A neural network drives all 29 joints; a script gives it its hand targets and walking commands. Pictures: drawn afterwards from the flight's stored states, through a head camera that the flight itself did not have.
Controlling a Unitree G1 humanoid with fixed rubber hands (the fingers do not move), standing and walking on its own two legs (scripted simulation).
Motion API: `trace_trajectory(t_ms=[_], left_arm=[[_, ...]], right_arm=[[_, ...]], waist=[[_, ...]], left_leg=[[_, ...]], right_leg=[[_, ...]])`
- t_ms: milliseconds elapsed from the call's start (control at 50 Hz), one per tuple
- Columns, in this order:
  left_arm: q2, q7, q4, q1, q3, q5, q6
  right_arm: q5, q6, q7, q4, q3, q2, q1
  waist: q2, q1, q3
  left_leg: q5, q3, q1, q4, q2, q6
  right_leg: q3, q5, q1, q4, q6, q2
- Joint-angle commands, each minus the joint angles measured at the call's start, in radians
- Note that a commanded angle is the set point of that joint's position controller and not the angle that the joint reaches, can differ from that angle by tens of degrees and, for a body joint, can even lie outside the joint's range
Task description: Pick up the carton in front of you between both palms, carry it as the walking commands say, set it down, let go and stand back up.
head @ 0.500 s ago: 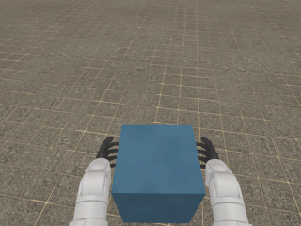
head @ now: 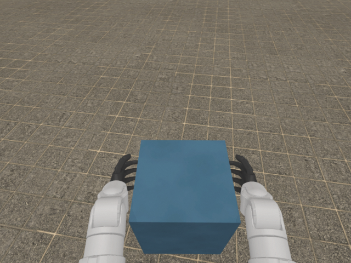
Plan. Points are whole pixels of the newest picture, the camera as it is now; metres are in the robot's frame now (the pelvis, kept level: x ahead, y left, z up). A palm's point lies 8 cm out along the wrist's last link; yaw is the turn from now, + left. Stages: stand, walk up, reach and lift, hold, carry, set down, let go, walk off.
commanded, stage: carry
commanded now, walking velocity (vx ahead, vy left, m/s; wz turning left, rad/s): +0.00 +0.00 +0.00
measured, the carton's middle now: (182, 199) +0.29 +0.00 -0.05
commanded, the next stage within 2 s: none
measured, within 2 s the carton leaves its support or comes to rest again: neither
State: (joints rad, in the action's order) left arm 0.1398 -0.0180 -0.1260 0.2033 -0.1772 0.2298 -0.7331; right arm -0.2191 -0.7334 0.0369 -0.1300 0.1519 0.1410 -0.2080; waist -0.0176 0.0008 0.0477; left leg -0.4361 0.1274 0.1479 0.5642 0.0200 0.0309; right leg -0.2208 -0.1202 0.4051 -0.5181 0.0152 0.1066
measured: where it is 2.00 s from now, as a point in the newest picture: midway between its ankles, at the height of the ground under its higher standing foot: (177, 249)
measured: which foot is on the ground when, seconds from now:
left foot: down 0.00-0.52, up 0.54-0.86, down 0.88-1.00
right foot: down 0.00-0.90, up 0.92-1.00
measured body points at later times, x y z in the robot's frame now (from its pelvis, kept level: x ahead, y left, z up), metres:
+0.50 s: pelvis +0.05 -0.01 +0.00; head +0.04 -0.03 +0.45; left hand +0.36 +0.14 +0.04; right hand +0.36 -0.16 +0.03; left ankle -0.08 +0.08 -0.73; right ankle +0.08 -0.12 -0.73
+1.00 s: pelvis +0.27 +0.03 +0.01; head +0.28 +0.04 +0.46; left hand +0.57 +0.17 +0.02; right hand +0.56 -0.13 +0.03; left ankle +0.31 +0.11 -0.73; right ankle +0.15 -0.09 -0.66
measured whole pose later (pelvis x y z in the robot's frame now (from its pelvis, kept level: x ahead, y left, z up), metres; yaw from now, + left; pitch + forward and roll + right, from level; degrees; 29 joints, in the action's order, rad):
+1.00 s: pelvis +0.27 +0.03 +0.01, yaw -3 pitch +3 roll +0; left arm 0.14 -0.02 -0.11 0.17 -0.18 0.23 -0.73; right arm -0.21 -0.71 0.04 -0.16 0.14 0.14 -0.20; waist 0.03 -0.01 0.04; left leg -0.18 0.24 0.34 0.46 0.07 0.05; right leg -0.09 -0.52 0.31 -0.94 -0.03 0.08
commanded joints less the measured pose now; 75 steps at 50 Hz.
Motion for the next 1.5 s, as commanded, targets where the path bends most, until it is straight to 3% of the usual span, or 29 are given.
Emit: trace_trajectory(t_ms=[0, 180, 240, 300, 320, 360, 400, 420, 440, 460, 480, 500, 520, 560, 640, 760, 800, 820, 840, 860, 880, 900, 940, 1020, 1080, 1120, 1200, 1240, 1480], left_arm=[[0.843, 0.227, 0.052, 0.449, 0.565, -0.239, 0.036], [0.853, 0.231, 0.057, 0.465, 0.569, -0.242, 0.038], [0.863, 0.231, 0.058, 0.481, 0.571, -0.248, 0.039], [0.866, 0.233, 0.079, 0.552, 0.567, -0.245, 0.049], [0.866, 0.233, 0.083, 0.572, 0.575, -0.253, 0.054], [0.862, 0.231, 0.057, 0.542, 0.581, -0.264, 0.056], [0.844, 0.227, 0.012, 0.469, 0.555, -0.250, 0.052], [0.844, 0.225, 0.001, 0.441, 0.549, -0.247, 0.051], [0.839, 0.224, 0.002, 0.428, 0.546, -0.243, 0.050], [0.824, 0.223, -0.010, 0.376, 0.534, -0.229, 0.048], [0.822, 0.223, 0.004, 0.384, 0.534, -0.224, 0.052], [0.842, 0.222, 0.030, 0.393, 0.534, -0.236, 0.054], [0.856, 0.219, 0.051, 0.413, 0.544, -0.250, 0.055], [0.856, 0.213, 0.095, 0.440, 0.587, -0.266, 0.060], [0.830, 0.214, 0.201, 0.489, 0.670, -0.308, 0.069], [0.728, 0.188, 0.141, 0.332, 0.592, -0.239, 0.025], [0.707, 0.179, 0.109, 0.325, 0.544, -0.202, 0.023], [0.704, 0.176, 0.083, 0.322, 0.524, -0.186, 0.023], [0.700, 0.176, 0.062, 0.323, 0.503, -0.173, 0.023], [0.716, 0.179, 0.081, 0.347, 0.514, -0.180, 0.023], [0.743, 0.186, 0.090, 0.357, 0.546, -0.198, 0.025], [0.777, 0.195, 0.103, 0.366, 0.565, -0.215, 0.039], [0.855, 0.206, 0.098, 0.408, 0.602, -0.241, 0.067], [0.873, 0.206, 0.141, 0.405, 0.630, -0.250, 0.117], [0.849, 0.202, 0.179, 0.401, 0.663, -0.268, 0.103], [0.827, 0.201, 0.204, 0.397, 0.669, -0.273, 0.073], [0.746, 0.205, 0.131, 0.365, 0.605, -0.243, 0.012], [0.748, 0.206, 0.078, 0.339, 0.541, -0.223, 0.011], [0.827, 0.219, 0.076, 0.429, 0.568, -0.237, 0.043]], right_arm=[[0.231, 0.028, -0.220, 0.044, -0.556, 0.899, -0.416], [0.235, 0.031, -0.224, 0.047, -0.559, 0.913, -0.431], [0.233, 0.032, -0.222, 0.040, -0.560, 0.922, -0.436], [0.236, 0.045, -0.222, 0.058, -0.562, 0.932, -0.483], [0.244, 0.048, -0.221, 0.070, -0.569, 0.937, -0.500], [0.254, 0.050, -0.214, 0.081, -0.584, 0.928, -0.500], [0.243, 0.045, -0.206, 0.065, -0.583, 0.903, -0.459], [0.235, 0.042, -0.203, 0.049, -0.580, 0.896, -0.440], [0.228, 0.037, -0.200, 0.030, -0.583, 0.889, -0.395], [0.229, 0.030, -0.199, 0.047, -0.592, 0.895, -0.397], [0.228, 0.030, -0.202, 0.061, -0.591, 0.904, -0.398], [0.248, 0.038, -0.205, 0.087, -0.612, 0.914, -0.426], [0.255, 0.044, -0.206, 0.095, -0.609, 0.911, -0.430], [0.253, 0.050, -0.205, 0.088, -0.603, 0.914, -0.390], [0.266, 0.061, -0.192, 0.167, -0.637, 0.905, -0.406], [0.246, 0.022, -0.184, 0.162, -0.616, 0.795, -0.345], [0.234, 0.020, -0.185, 0.113, -0.576, 0.774, -0.340], [0.223, 0.021, -0.186, 0.075, -0.544, 0.770, -0.333], [0.210, 0.025, -0.188, 0.039, -0.516, 0.765, -0.323], [0.207, 0.032, -0.189, 0.023, -0.500, 0.772, -0.309], [0.226, 0.037, -0.193, 0.043, -0.515, 0.814, -0.304], [0.234, 0.047, -0.204, 0.062, -0.512, 0.847, -0.307], [0.247, 0.072, -0.216, 0.067, -0.541, 0.908, -0.341], [0.268, 0.125, -0.223, 0.103, -0.598, 0.927, -0.390], [0.288, 0.116, -0.218, 0.132, -0.643, 0.915, -0.375], [0.286, 0.085, -0.211, 0.144, -0.652, 0.896, -0.364], [0.236, 0.011, -0.197, 0.122, -0.603, 0.820, -0.309], [0.229, 0.000, -0.194, 0.128, -0.597, 0.814, -0.349], [0.221, 0.027, -0.209, 0.035, -0.546, 0.883, -0.375]], waist=[[0.004, -0.002, 0.263], [-0.002, -0.001, 0.259], [-0.064, -0.005, 0.211], [-0.141, -0.025, 0.058], [-0.130, -0.029, 0.033], [-0.124, -0.026, 0.057], [-0.105, -0.016, 0.150], [-0.078, 0.007, 0.209], [-0.006, 0.018, 0.291], [0.211, 0.037, 0.370], [0.355, 0.034, 0.329], [0.255, 0.029, 0.321], [0.137, 0.027, 0.310], [0.060, 0.019, 0.284], [0.129, 0.016, 0.228], [0.190, 0.017, 0.201], [0.151, 0.005, 0.195], [0.091, -0.006, 0.230], [-0.056, -0.024, 0.272], [-0.317, -0.023, 0.316], [-0.267, -0.025, 0.330], [-0.168, -0.030, 0.338], [-0.075, -0.028, 0.329], [-0.145, -0.016, 0.354], [-0.150, -0.024, 0.340], [-0.102, -0.012, 0.327], [0.075, -0.012, 0.365], [0.133, -0.003, 0.361], [0.003, -0.003, 0.363]], left_leg=[[0.382, -0.087, 0.077, -0.109, 0.126, 0.010], [0.398, -0.088, 0.081, -0.110, 0.127, 0.011], [-0.008, -0.153, 0.076, -0.283, 0.175, 0.042], [-0.233, -0.323, 0.089, -0.466, 0.282, 0.118], [-0.162, -0.334, 0.047, -0.473, 0.290, 0.129], [0.202, -0.288, -0.143, -0.382, 0.280, 0.135], [0.504, -0.172, -0.290, -0.231, 0.234, 0.111], [0.624, -0.075, -0.222, -0.119, 0.188, 0.070], [0.671, -0.003, -0.053, 0.044, 0.150, 0.018], [0.429, 0.055, 0.214, 0.290, 0.072, -0.040], [-0.060, 0.027, 0.515, 0.417, -0.033, -0.053], [-0.138, -0.072, 0.549, 0.498, 0.020, -0.038], [-0.133, -0.106, 0.541, 0.516, 0.055, -0.026], [-0.066, -0.105, 0.452, 0.327, 0.089, -0.025], [0.155, -0.009, 0.367, 0.116, 0.060, -0.041], [0.306, 0.070, 0.273, -0.069, 0.040, -0.046], [0.329, 0.125, 0.122, -0.159, 0.007, -0.043], [0.302, 0.103, -0.038, -0.173, 0.026, -0.017], [0.423, -0.111, -0.226, -0.200, 0.187, 0.042], [0.656, -0.444, -0.377, -0.259, 0.376, 0.142], [0.903, -0.460, -0.442, -0.231, 0.427, 0.206], [1.030, -0.391, -0.402, -0.222, 0.432, 0.206], [0.979, -0.216, -0.298, -0.242, 0.359, 0.119], [0.904, -0.035, -0.217, -0.229, 0.258, 0.073], [0.855, 0.014, -0.202, -0.199, 0.239, 0.075], [0.679, 0.060, -0.117, -0.143, 0.198, 0.033], [0.323, 0.017, 0.019, -0.075, 0.127, -0.048], [0.366, -0.005, -0.011, -0.097, 0.118, -0.052], [0.692, -0.002, -0.072, -0.063, 0.138, -0.066]], right_leg=[[0.098, 0.212, -0.254, 0.012, 0.009, 0.073], [0.095, 0.209, -0.249, 0.011, 0.007, 0.073], [0.030, -0.172, -0.193, 0.010, -0.018, 0.027], [0.017, -0.230, -0.016, -0.112, -0.038, -0.020], [0.032, -0.234, 0.037, -0.139, -0.034, -0.016], [0.038, -0.256, 0.144, -0.132, -0.021, -0.020], [-0.005, -0.245, 0.109, -0.009, -0.012, -0.060], [-0.036, -0.163, -0.099, 0.125, -0.001, -0.090], [0.025, -0.088, -0.407, 0.171, 0.023, -0.045], [0.331, 0.039, -0.661, 0.180, 0.105, 0.168], [0.581, 0.276, -0.799, 0.229, 0.232, 0.303], [0.596, 0.440, -0.769, 0.228, 0.265, 0.350], [0.515, 0.420, -0.699, 0.211, 0.234, 0.324], [0.392, 0.128, -0.559, 0.295, 0.157, 0.273], [0.245, -0.060, -0.462, 0.378, 0.112, 0.212], [0.118, 0.058, -0.451, 0.304, 0.078, 0.169], [0.049, 0.105, -0.381, 0.167, 0.041, 0.121], [0.004, 0.200, -0.301, 0.010, 0.008, 0.086], [-0.017, 0.093, -0.103, -0.215, -0.044, 0.032], [0.016, -0.319, 0.121, -0.455, -0.088, -0.084], [0.128, -0.478, 0.207, -0.571, -0.065, -0.068], [0.158, -0.475, 0.211, -0.586, -0.043, -0.040], [0.187, -0.403, 0.140, -0.434, -0.029, 0.013], [0.119, -0.251, -0.016, -0.134, -0.034, -0.046], [0.064, -0.076, -0.085, 0.011, -0.030, -0.065], [0.050, 0.168, -0.218, 0.154, -0.024, -0.046], [0.189, 0.659, -0.399, 0.074, 0.041, 0.138], [0.208, 0.605, -0.387, 0.063, 0.053, 0.145], [0.132, 0.632, -0.327, -0.035, 0.038, 0.075]])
